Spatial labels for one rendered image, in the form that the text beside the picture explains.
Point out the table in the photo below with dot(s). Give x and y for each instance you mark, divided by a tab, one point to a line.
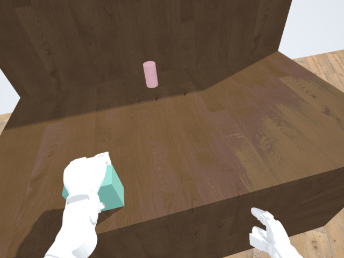
233	124

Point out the right robot forearm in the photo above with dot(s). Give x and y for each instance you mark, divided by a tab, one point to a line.
284	250

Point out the left robot forearm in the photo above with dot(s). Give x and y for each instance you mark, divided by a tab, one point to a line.
77	237

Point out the sponge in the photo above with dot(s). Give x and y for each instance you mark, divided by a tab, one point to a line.
111	191

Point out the robot left hand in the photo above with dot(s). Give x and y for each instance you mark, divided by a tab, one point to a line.
87	174

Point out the robot right hand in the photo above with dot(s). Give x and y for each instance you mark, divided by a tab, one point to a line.
275	232

